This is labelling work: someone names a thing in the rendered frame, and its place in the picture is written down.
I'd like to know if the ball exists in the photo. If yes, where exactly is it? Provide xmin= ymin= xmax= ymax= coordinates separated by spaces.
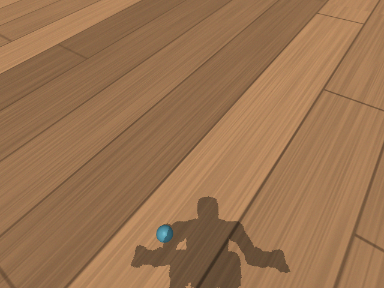
xmin=156 ymin=225 xmax=173 ymax=243

